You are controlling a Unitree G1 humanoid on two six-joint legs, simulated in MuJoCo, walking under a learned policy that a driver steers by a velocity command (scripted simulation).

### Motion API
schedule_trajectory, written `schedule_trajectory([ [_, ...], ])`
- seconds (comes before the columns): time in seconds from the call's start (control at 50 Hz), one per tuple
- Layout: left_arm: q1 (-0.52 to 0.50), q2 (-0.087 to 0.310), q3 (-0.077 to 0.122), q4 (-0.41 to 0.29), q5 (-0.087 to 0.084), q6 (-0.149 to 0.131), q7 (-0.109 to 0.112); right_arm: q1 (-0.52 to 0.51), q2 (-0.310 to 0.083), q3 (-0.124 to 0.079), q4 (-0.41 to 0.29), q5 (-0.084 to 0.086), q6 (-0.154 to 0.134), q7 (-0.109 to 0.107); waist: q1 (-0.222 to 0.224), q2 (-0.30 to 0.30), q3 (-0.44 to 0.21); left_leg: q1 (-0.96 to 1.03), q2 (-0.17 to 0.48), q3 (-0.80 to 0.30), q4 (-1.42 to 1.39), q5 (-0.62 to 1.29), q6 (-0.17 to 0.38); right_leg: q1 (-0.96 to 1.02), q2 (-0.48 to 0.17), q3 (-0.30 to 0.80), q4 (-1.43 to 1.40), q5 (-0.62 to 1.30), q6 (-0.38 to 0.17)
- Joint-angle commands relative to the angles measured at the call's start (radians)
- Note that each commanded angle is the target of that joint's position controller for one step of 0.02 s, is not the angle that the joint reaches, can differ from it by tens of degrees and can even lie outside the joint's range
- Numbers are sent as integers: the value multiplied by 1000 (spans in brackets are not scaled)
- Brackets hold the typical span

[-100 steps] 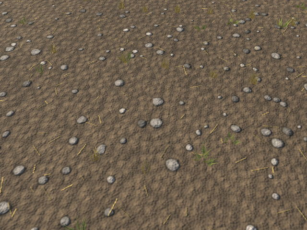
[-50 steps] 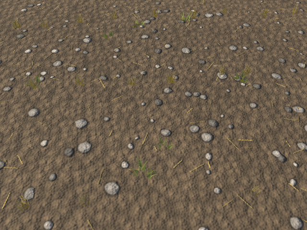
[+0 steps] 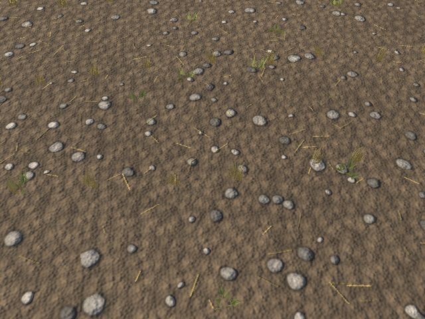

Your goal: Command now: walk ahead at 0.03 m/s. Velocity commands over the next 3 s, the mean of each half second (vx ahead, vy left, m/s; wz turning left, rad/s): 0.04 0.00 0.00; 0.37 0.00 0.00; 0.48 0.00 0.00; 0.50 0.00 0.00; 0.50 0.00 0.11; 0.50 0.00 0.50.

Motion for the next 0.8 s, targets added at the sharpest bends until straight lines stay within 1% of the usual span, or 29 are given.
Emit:
schedule_trajectory([
  [0.02, 15, 113, 26, -19, -6, -5, 6, -4, -135, -26, -20, 3, -9, -5, -4, 40, -82, 111, 57, -56, -44, 340, 53, -10, -48, 41, -46, 223, -12],
  [0.08, 18, 110, 26, 0, -7, 3, 9, -13, -132, -26, -4, 5, -4, -5, -3, 21, -78, 112, 50, -50, -41, 347, 58, 2, -49, 38, -42, 237, -8],
  [0.16, 21, 111, 27, 22, -7, 9, 13, -22, -127, -26, 15, 5, 2, -5, -2, 11, -66, 109, 42, -43, -45, 331, 58, 8, -52, 37, -43, 234, -4],
  [0.38, 33, 107, 23, 69, -5, 8, 21, -29, -115, -26, 58, 3, 15, -10, -3, 15, -29, 100, 23, -29, -67, 235, 51, -11, -55, 33, -60, 167, 2],
  [0.4, 57, 97, 22, 84, -6, 8, 21, -12, -105, -24, 72, 3, 17, -11, -2, 18, -48, 105, 11, -18, -71, 124, 51, -4, -45, 23, -66, 66, -1],
  [0.42, 63, 100, 24, 90, -12, 10, 22, -8, -110, -27, 77, 9, 20, -11, -3, 16, -28, 84, -6, -8, -67, -52, 57, -26, -34, 15, -60, -79, -11],
  [0.44, 57, 109, 28, 86, -16, 10, 23, -3, -120, -32, 78, 14, 21, -13, -6, 9, 5, 43, -16, -5, -61, -257, 68, -64, -32, 21, -54, -228, -30],
  [0.46, 51, 113, 30, 78, -19, 7, 25, -4, -123, -33, 74, 15, 17, -13, -7, 6, 52, -11, -13, -18, -66, -393, 80, -106, -41, 40, -56, -345, -48],
  [0.48, 56, 111, 30, 72, -22, -2, 26, -9, -122, -33, 68, 16, 8, -13, -4, 10, 92, -51, -3, -38, -70, -455, 91, -137, -52, 62, -58, -406, -63],
  [0.5, 72, 106, 29, 71, -26, -15, 25, -5, -116, -33, 65, 19, -6, -10, -1, 12, 114, -71, 7, -53, -66, -468, 101, -152, -65, 86, -57, -426, -78],
  [0.54, 110, 102, 31, 77, -33, -42, 18, 6, -104, -34, 62, 27, -36, 0, 4, -4, 118, -96, 19, -67, -30, -430, 111, -135, -97, 140, -57, -420, -108],
  [0.56, 132, 108, 33, 80, -35, -53, 13, 1, -96, -33, 55, 29, -50, 6, 11, -23, 113, -119, 13, -60, 1, -397, 112, -108, -118, 179, -70, -419, -127],
  [0.58, 162, 118, 37, 85, -38, -63, 9, -15, -85, -31, 45, 30, -63, 13, 21, -50, 110, -160, -2, -38, 45, -350, 107, -62, -149, 237, -98, -418, -151],
  [0.6, 197, 137, 43, 93, -41, -70, 4, -38, -68, -28, 31, 31, -76, 20, 31, -94, 107, -211, -23, 2, 111, -285, 98, -4, -199, 321, -146, -410, -182],
  [0.62, 219, 163, 50, 99, -44, -75, 1, -50, -51, -24, 18, 32, -88, 26, 27, -153, 108, -253, -38, 48, 185, -212, 92, 42, -273, 426, -195, -369, -219],
  [0.64, 212, 174, 54, 98, -45, -80, -1, -46, -48, -22, 11, 33, -98, 32, 13, -176, 121, -274, -28, 52, 193, -174, 98, 61, -322, 478, -189, -259, -239],
  [0.66, 198, 159, 52, 89, -44, -82, -4, -29, -57, -24, 14, 32, -105, 37, -2, -155, 113, -244, -20, 48, 162, -155, 106, 65, -321, 452, -154, -120, -229],
  [0.68, 165, 152, 52, 74, -43, -82, -7, 32, -65, -29, 35, 34, -108, 41, -36, -140, 87, -147, -24, 48, 106, -128, 114, 33, -294, 387, -107, -16, -201],
  [0.7, 83, 150, 51, 40, -40, -81, -9, 159, -85, -41, 80, 37, -107, 42, -101, -105, 49, 59, -28, 24, 25, -77, 132, -85, -229, 283, -22, 101, -156],
  [0.72, -17, 113, 39, -18, -38, -92, -12, 319, -183, -75, 134, 41, -110, 43, -167, 89, 6, 293, 75, -195, -92, 30, 191, -265, -66, 79, 283, 307, -70],
  [0.74, -10, 73, 32, -39, -24, -112, -11, 459, -251, -93, 169, 35, -101, 45, -192, 313, -57, 559, 266, -536, -205, 179, 283, -549, 40, 2, 641, -41, 3],
  [0.76, -9, 93, 38, -40, -39, -123, -16, 409, -148, -55, 152, 19, -103, 46, -144, 204, -38, 567, 334, -585, -202, 283, 296, -674, 16, 110, 793, -255, -15],
  [0.78, -9, 85, 38, -37, -62, -126, -25, 355, -103, -40, 132, 10, -105, 45, -112, 125, 4, 535, 323, -494, -187, 340, 283, -720, -25, 140, 865, -221, -42],
  [0.8, -14, 75, 38, -39, -69, -124, -29, 331, -90, -31, 120, 8, -105, 45, -89, 76, 26, 516, 303, -402, -198, 368, 267, -757, -59, 125, 864, -156, -57],
])
Next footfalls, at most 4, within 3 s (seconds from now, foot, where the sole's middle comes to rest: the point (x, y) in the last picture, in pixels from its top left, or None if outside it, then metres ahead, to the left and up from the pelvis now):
1.14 right None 0.46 -0.10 -0.78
1.68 left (176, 250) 0.74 0.15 -0.78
2.24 right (240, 179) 1.06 -0.09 -0.78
2.82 left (179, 129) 1.34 0.17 -0.78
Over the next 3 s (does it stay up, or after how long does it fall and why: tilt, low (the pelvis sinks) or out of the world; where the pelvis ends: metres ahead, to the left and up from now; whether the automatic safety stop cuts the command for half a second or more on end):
stays up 1.29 0.10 0.00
